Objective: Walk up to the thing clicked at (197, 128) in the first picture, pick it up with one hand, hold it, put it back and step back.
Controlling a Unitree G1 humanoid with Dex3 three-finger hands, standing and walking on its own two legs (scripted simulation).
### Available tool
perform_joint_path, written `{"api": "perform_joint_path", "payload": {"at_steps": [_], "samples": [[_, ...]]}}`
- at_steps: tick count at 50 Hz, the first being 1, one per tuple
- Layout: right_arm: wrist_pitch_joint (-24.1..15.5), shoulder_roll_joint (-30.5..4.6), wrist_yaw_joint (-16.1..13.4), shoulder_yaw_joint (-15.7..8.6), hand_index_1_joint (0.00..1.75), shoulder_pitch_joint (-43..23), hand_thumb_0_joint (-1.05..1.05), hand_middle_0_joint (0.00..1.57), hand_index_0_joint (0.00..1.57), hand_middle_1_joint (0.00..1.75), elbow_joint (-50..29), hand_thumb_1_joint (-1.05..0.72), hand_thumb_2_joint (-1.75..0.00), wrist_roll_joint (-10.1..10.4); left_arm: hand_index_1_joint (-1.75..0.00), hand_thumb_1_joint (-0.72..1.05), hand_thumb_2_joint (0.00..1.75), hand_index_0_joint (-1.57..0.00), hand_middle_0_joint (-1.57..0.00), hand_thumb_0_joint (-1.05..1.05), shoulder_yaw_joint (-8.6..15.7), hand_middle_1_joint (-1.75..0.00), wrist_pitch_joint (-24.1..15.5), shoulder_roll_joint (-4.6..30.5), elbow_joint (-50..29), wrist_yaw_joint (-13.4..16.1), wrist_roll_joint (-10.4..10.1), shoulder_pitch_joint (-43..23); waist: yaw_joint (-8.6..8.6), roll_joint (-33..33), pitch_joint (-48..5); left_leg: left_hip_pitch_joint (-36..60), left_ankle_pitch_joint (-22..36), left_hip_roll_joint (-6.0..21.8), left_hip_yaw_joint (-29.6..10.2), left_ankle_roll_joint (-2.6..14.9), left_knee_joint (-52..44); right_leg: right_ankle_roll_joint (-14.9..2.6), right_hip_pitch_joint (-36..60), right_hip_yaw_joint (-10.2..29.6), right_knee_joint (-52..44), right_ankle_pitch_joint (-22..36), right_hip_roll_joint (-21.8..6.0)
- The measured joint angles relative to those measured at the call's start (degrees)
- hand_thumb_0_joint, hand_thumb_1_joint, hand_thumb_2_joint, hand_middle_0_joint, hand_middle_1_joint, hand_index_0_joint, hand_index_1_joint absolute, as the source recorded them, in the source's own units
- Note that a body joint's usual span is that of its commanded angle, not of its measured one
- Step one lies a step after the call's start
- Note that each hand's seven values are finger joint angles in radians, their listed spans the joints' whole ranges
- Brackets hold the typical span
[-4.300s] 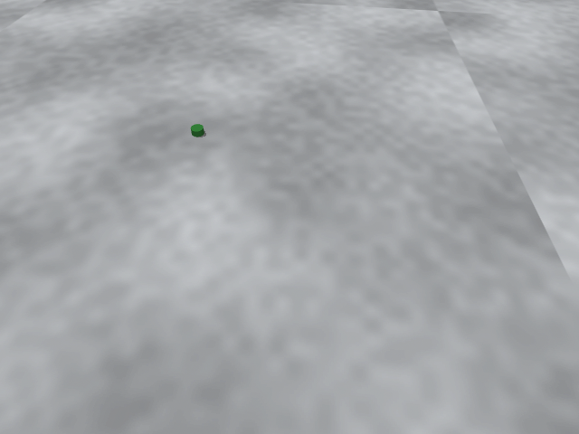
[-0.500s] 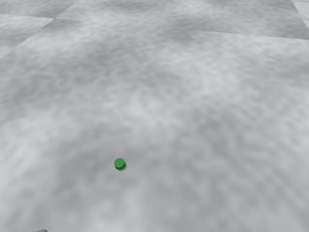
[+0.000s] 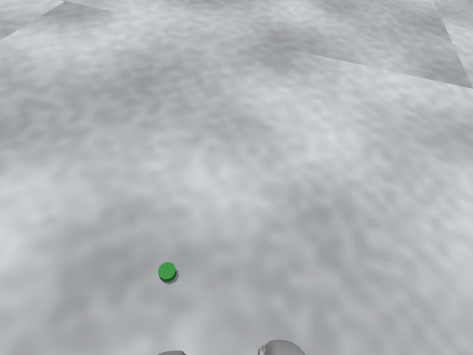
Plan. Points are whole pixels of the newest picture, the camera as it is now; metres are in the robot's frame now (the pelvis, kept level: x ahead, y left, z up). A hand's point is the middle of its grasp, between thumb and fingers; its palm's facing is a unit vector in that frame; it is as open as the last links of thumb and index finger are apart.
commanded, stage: walk up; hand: left
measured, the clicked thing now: (167, 272) +0.51 +0.23 -0.75
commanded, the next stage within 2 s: stand in 1.58 s
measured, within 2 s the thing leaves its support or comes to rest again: neither
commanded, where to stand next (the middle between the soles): +0.12 -0.01 m, yaw +0 degrees
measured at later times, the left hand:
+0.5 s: hand out of the picture +0.14 +0.23 -0.14, palm faces -0.03 -0.94 -0.33, open 7.4 cm
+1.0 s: hand out of the picture +0.12 +0.23 -0.14, palm faces +0.01 -0.95 -0.32, open 7.4 cm
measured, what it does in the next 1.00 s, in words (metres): steps on the spot: right foot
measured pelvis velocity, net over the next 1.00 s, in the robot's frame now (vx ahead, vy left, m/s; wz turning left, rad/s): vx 0.05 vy -0.02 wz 0.00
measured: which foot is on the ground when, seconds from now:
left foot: down 0.00-1.00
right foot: up 0.00-0.14, down 0.16-1.00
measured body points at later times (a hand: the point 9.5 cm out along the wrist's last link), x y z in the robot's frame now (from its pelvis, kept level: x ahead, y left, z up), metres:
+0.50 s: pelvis +0.03 -0.02 +0.01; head +0.04 -0.02 +0.46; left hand +0.14 +0.28 -0.11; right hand +0.09 -0.32 -0.13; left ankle +0.06 +0.10 -0.73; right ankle +0.09 -0.14 -0.73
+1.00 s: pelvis +0.05 -0.02 +0.02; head +0.06 -0.02 +0.47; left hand +0.12 +0.28 -0.12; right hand +0.15 -0.32 -0.11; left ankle +0.06 +0.10 -0.73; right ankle +0.09 -0.14 -0.73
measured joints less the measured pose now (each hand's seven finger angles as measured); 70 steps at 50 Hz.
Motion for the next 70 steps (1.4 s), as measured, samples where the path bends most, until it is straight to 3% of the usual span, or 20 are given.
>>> {"api": "perform_joint_path", "payload": {"at_steps": [4, 8, 10, 12, 16, 31, 55, 70], "samples": [[0.73, -0.19, -0.90, 0.74, 0.30, -0.67, 0.01, 0.20, 0.21, 0.30, 0.50, -0.90, -0.90, -0.03, -0.30, 0.91, 0.90, -0.20, -0.20, 0.01, 0.08, -0.30, 0.43, -0.82, 0.79, 0.42, -0.04, -1.80, -0.24, 0.55, 0.88, 0.85, -1.40, 0.06, 0.33, -0.25, 0.84, 0.78, -0.28, -0.94, -9.02, 4.18, -0.73], [2.13, -0.18, -1.26, 1.29, 0.30, -2.15, 0.01, 0.20, 0.21, 0.30, 1.57, -0.90, -0.90, 0.72, -0.30, 0.91, 0.90, -0.20, -0.20, 0.01, 0.22, -0.30, 0.60, -1.41, 2.17, 0.74, 0.01, -3.42, -0.14, 1.61, 0.97, -0.61, -4.93, 0.54, 0.34, -1.17, 6.30, 0.29, 3.78, -1.46, -18.61, 11.00, 0.02], [3.13, -0.13, -1.47, 1.38, 0.30, -3.73, 0.01, 0.20, 0.21, 0.30, 2.86, -0.90, -0.90, 1.15, -0.30, 0.91, 0.90, -0.20, -0.20, 0.01, 0.19, -0.30, 0.60, -2.37, 3.38, 0.86, 0.47, -4.48, -0.01, 3.49, 1.03, -1.21, -6.50, 1.76, -0.20, -1.80, 8.76, 1.18, 4.05, -1.88, -18.19, 10.86, 1.12], [3.75, 0.46, -1.66, 1.52, 0.30, -4.93, 0.01, 0.20, 0.20, 0.30, 4.22, -0.90, -0.90, 1.35, -0.30, 0.91, 0.90, -0.20, -0.20, 0.01, -0.51, -0.30, 0.82, -2.98, 4.29, 0.59, 0.52, -5.69, -0.08, 3.77, 0.71, -1.08, -9.30, 0.70, -0.84, -1.57, 8.88, 1.26, 3.69, -1.78, -17.24, 10.08, 0.64], [3.82, 0.99, -1.11, 1.95, 0.30, -6.49, 0.01, 0.20, 0.20, 0.30, 7.27, -0.91, -0.90, 1.21, -0.30, 0.90, 0.90, -0.20, -0.20, 0.01, -1.64, -0.30, 1.19, -4.37, 5.74, 0.34, 0.53, -8.24, -0.05, 4.37, -0.01, 0.72, -3.51, -0.22, -0.75, -1.73, 3.90, 1.78, 4.36, -1.41, -19.30, 11.06, 0.16], [2.80, 1.26, -0.68, 2.97, 0.30, -7.68, 0.01, 0.20, 0.20, 0.30, 17.40, -0.90, -0.90, 0.17, -0.30, 0.90, 0.90, -0.20, -0.20, 0.01, -1.68, -0.30, 1.09, -5.06, 12.57, -0.14, -0.30, -13.61, -0.46, 2.77, -2.78, 7.87, 1.96, -0.34, -0.90, -2.16, -10.12, 2.15, 12.13, -2.08, -34.29, 17.41, 0.72], [3.21, 2.26, -0.96, 2.01, 0.30, -11.99, 0.01, 0.20, 0.20, 0.30, 18.01, -0.90, -0.90, 0.24, -0.30, 0.91, 0.90, -0.20, -0.20, 0.01, -1.10, -0.30, 1.37, -5.54, 16.93, 0.08, 0.23, -11.82, 0.79, 3.47, -3.23, 11.31, 3.06, -0.34, -1.56, -2.51, -15.01, 2.20, 15.76, -2.89, -38.95, 18.10, 0.93], [3.44, 2.40, -1.03, 1.85, 0.30, -11.10, 0.01, 0.20, 0.20, 0.30, 18.19, -0.90, -0.90, 0.17, -0.30, 0.91, 0.90, -0.20, -0.20, 0.01, -0.71, -0.30, 1.27, -5.74, 15.82, 0.24, 0.51, -12.35, 0.18, 3.53, -3.23, 11.66, 2.91, -0.24, -1.69, -2.66, -15.56, 2.11, 16.06, -3.03, -39.31, 17.80, 1.04]]}}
